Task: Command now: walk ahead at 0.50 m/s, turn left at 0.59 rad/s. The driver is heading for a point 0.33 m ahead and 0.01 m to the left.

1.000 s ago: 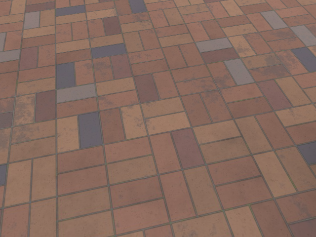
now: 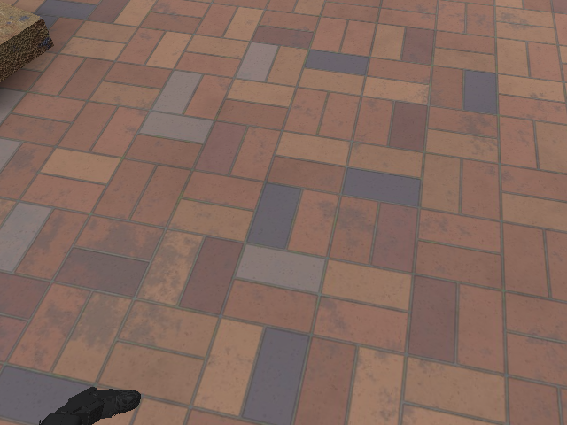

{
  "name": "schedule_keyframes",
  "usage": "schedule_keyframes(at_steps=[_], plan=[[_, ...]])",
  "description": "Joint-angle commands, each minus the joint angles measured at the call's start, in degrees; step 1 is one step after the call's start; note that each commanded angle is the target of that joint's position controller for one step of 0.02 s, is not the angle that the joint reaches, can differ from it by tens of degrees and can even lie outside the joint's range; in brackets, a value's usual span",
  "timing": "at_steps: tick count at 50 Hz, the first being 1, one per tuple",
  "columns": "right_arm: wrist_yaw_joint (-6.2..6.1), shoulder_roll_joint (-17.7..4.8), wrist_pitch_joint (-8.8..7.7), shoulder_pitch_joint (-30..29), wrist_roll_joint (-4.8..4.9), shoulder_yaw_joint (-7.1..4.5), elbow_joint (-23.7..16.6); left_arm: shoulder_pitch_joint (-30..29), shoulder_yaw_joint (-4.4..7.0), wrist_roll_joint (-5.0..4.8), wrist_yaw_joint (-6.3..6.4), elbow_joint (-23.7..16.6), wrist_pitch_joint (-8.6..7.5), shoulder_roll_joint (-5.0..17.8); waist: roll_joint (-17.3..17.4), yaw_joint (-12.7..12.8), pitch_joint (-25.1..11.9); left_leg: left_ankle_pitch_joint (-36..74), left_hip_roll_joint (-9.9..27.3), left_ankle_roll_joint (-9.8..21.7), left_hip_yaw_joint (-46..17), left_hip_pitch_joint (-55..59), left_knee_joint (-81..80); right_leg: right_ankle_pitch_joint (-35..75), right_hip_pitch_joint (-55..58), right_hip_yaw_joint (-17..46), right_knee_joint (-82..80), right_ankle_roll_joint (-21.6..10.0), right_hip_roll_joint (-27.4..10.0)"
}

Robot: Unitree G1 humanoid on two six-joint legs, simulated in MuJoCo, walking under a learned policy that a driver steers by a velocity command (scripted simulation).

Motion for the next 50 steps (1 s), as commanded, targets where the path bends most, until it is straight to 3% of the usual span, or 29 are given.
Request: schedule_keyframes(at_steps=[1, 2, 4, 8, 9, 11, 13, 15, 17, 19, 20, 21, 22, 23, 24, 25, 26, 27, 28, 30, 35, 37, 39, 40, 41, 43, 46, 50], plan=[[-0.01, -6.5, -0.48, 0.4, -1.23, -0.8, -4.9, 13.9, 3.88, -0.37, 0.91, -0.1, 0.63, 9.8, -5.6, 6.6, -10.3, 2.3, 5.6, -0.8, 3.9, -30.9, 27.9, -19.6, 32.7, 37.2, -17.1, -10.1, -24.5], [0.57, -6.0, -0.21, -2.9, -1.38, -0.66, -5.1, 11.4, 3.01, -0.53, 0.6, 0.1, 0.5, 6.3, -1.6, 6.3, -5.1, 6.2, 7.6, -1.2, 5.0, -29.8, 25.5, -14.8, 26.1, 28.1, -18.2, -8.9, -21.1], [1.69, -4.4, 0.9, -4.4, -2.01, -0.53, -5.5, 11.8, 2.53, -0.58, 0.61, 1.7, -0.06, 5.2, -5.5, 5.0, -1.6, 8.0, 10.0, -1.9, 6.3, -27.2, 21.9, -4.6, 19.6, 16.5, -20.6, -6.6, -16.7], [3.21, -2.4, 2.37, -8.9, -2.0, 0.1, -7.7, 14.9, 3.02, -1.51, -0.25, 4.1, -2.05, 5.8, -6.1, 4.7, -1.3, 12.0, 11.3, -2.4, 7.6, -30.4, 19.7, 8.3, 19.9, 7.4, -23.0, -7.3, -16.6], [3.51, -2.1, 2.42, -11.0, -2.06, 0.27, -8.5, 15.5, 3.12, -1.53, -0.29, 4.6, -2.17, 5.9, -5.9, 4.9, -0.9, 13.8, 11.8, -2.6, 7.9, -32.2, 18.4, 9.7, 20.6, 5.4, -23.5, -7.4, -16.6], [3.67, -1.1, 2.17, -14.6, -2.06, 0.81, -9.9, 16.6, 2.9, -1.4, -0.35, 5.7, -2.19, 5.3, -5.3, 5.0, 0.6, 16.7, 11.1, -3.5, 9.0, -32.5, 11.9, 23.0, 20.1, 0.6, -22.3, -7.6, -15.4], [3.87, 0.8, 1.61, -16.8, -1.79, 1.83, -10.5, 15.8, 2.79, -1.5, -0.52, 6.2, -2.03, 5.4, -6.1, 4.8, 0.1, 21.7, 9.9, -3.7, 11.8, -26.6, 1.7, 31.6, 17.9, -5.2, -20.2, -6.3, -12.7], [4.05, 1.3, 1.3, -19.8, -1.8, 2.41, -10.8, 17.1, 2.87, -1.82, -0.54, 7.2, -1.85, 6.3, -7.0, 6.0, -0.8, 25.2, 8.3, -3.6, 14.6, -21.3, -5.9, 34.7, 17.8, -7.1, -18.7, -5.4, -11.9], [3.78, 0.3, 1.28, -20.4, -2.13, 2.36, -10.7, 18.6, 3.11, -2.08, -0.4, 8.3, -1.36, 7.5, -7.7, 6.2, -1.7, 24.4, 7.6, -2.8, 14.6, -18.6, -9.9, 36.4, 20.8, -6.4, -15.9, -4.8, -13.1], [3.23, -1.1, 0.83, -17.9, -2.7, 2.0, -9.7, 19.0, 3.31, -2.33, 0.06, 9.2, -0.58, 8.3, -7.9, 5.1, -2.8, 22.5, 6.7, -1.1, 14.0, -14.8, -14.3, 38.0, 23.3, -5.5, -10.5, -4.2, -13.9], [2.87, -1.9, 0.17, -13.3, -3.21, 1.64, -7.9, 18.9, 3.31, -2.5, 0.27, 9.5, -0.05, 8.5, -6.0, 2.8, -4.7, 25.4, 5.9, -0.1, 13.7, -9.1, -19.3, 36.3, 23.2, -6.4, -3.7, -3.3, -12.8], [2.38, -4.1, -0.62, -9.2, -4.03, 1.08, -6.2, 20.8, 3.07, -2.46, 0.3, 9.6, 0.18, 7.8, -1.7, 1.6, -7.9, 36.3, 8.1, 0.9, 11.8, -0.9, -22.3, 28.3, 19.8, -8.0, 4.9, -1.6, -10.5], [1.63, -8.4, -1.09, -4.5, -4.67, 0.37, -6.3, 24.1, 2.0, -2.22, 0.28, 7.3, 0.26, 4.2, 8.3, 1.6, -15.8, 68.9, 24.5, 4.6, -2.9, 14.0, -15.7, -2.4, 8.7, -9.5, 20.3, 0.4, -7.5], [0.75, -7.9, -0.55, -4.8, -1.3, 0.41, -6.2, 29.6, 0.81, -4.24, 0.23, 8.3, 1.72, 0.7, 12.8, 3.1, -26.7, 82.2, 34.5, 15.0, -14.1, 20.5, -15.6, -32.0, 3.8, -3.0, 31.6, 1.2, -0.9], [0.31, -5.1, 0.25, -6.0, 0.66, 0.86, -6.1, 26.0, 1.85, -2.91, 0.51, 9.7, 3.24, 4.6, 4.7, 2.5, -23.7, 70.4, 30.0, 13.7, -9.0, 14.3, -18.4, -29.7, 3.7, 2.0, 31.7, 1.4, -2.8], [-0.14, -3.6, 0.58, -10.4, 0.56, 1.56, -5.9, 21.7, 1.82, -2.56, 0.28, 8.5, 3.53, 4.1, 6.0, 3.6, -15.1, 61.2, 27.2, 12.2, -5.7, 7.6, -22.3, -27.6, 1.3, 1.9, 30.5, 1.4, -3.3], [-0.54, -1.3, 0.81, -13.8, -0.02, 2.39, -5.8, 19.8, 1.62, -1.93, 0.41, 8.9, 3.68, 3.3, 4.5, 5.1, -9.2, 54.9, 24.4, 9.9, -3.1, 1.3, -25.3, -24.0, 1.6, 2.2, 27.1, 1.7, -4.4], [-0.98, -0.6, 0.9, -16.2, -0.09, 2.72, -5.8, 20.1, 1.62, -1.3, 0.44, 9.4, 4.19, 3.2, 5.3, 6.8, -6.3, 52.0, 22.1, 8.0, -0.2, -4.1, -27.5, -21.0, 4.6, 2.1, 23.9, 2.2, -4.9], [-1.08, -0.5, 0.92, -17.2, -0.47, 2.83, -5.6, 22.3, 1.58, -0.9, 0.45, 10.8, 4.86, 2.8, 5.8, 7.8, -6.4, 50.2, 20.7, 6.9, 1.9, -7.8, -28.6, -18.7, 8.6, 1.2, 22.6, 2.5, -4.2], [-0.7, -0.8, 0.41, -17.2, -1.0, 2.79, -4.8, 23.5, 1.57, -1.15, 0.61, 12.2, 5.75, 2.0, 4.4, 8.4, -7.9, 45.4, 19.9, 6.7, 3.2, -9.8, -29.7, -17.3, 12.1, 0.7, 19.8, 2.6, -3.2], [-0.42, -1.0, 0.92, -16.4, -1.39, 2.57, -2.0, 18.6, 1.45, -1.26, 1.48, 12.7, 6.85, 1.2, 6.6, 6.7, -5.4, 16.2, 18.7, 5.6, 1.2, -13.4, -33.4, -14.2, 14.2, 0.4, 7.9, 2.1, -2.6], [-0.54, -1.2, 1.64, -16.7, -1.06, 2.38, -1.0, 18.9, 1.3, -1.26, 1.59, 13.6, 6.61, 0.6, 5.8, 7.1, -4.0, 7.1, 18.4, 4.6, 0.1, -15.4, -33.7, -11.2, 16.8, -0.4, 1.8, 1.4, -1.9], [-0.81, -0.7, 2.25, -15.9, -0.46, 2.42, 0.1, 20.1, 1.01, -0.76, 1.63, 14.8, 5.76, 0.5, 2.8, 7.9, -2.0, 0.3, 17.1, 1.1, -0.4, -19.0, -33.3, -5.3, 21.6, 0.7, -8.3, 0.1, -2.9], [-0.87, 0.2, 2.35, -14.8, -0.38, 2.55, 0.6, 20.4, 1.01, -0.17, 1.7, 14.8, 5.01, 1.9, 0.4, 7.3, -0.8, 1.0, 15.6, -1.0, 0.1, -19.5, -31.3, -6.8, 21.6, 5.7, -12.7, -0.9, -7.1], [-0.78, 1.0, 2.66, -12.9, 0.27, 2.41, 1.2, 17.4, 1.28, -0.86, 1.56, 14.6, 4.43, 4.0, -4.5, 4.3, 2.1, 5.9, 11.2, -2.4, 4.4, -16.2, -30.3, -13.5, 13.0, 9.8, -15.2, -2.1, -9.5], [-0.51, 1.1, 2.53, -12.4, -0.34, 2.37, 3.2, 14.6, 0.62, -1.45, 1.18, 15.1, 3.15, 1.8, -6.8, 3.4, 1.7, 17.2, 10.7, -2.4, 5.9, -2.7, -26.1, -17.5, 3.7, 10.5, -19.8, -0.8, -9.5], [-0.58, 0.1, 1.88, -10.8, -0.66, 2.12, 5.7, 15.0, 0.58, -1.9, 1.56, 16.3, 2.49, 1.5, -4.6, 3.7, -0.1, 19.7, 12.2, -1.8, 4.8, -1.9, -26.6, -11.0, 8.4, 7.7, -18.3, 0.1, -7.4], [-0.99, 1.2, 1.66, -10.9, -0.34, 2.52, 8.1, 17.5, 0.37, -1.76, 1.68, 18.2, 2.76, 0.5, -1.3, 5.0, 0.3, 19.0, 12.3, -2.2, 4.7, -4.9, -28.0, -7.6, 12.6, 6.6, -16.5, -0.7, -6.9]])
